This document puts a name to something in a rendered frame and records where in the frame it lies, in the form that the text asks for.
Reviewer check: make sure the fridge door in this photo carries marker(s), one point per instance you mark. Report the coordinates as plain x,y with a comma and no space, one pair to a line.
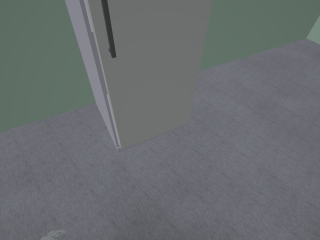
152,80

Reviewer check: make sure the handle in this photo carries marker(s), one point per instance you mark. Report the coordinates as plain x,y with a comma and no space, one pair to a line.
108,25

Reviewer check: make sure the robot left hand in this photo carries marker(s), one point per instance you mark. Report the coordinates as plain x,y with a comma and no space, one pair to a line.
54,235

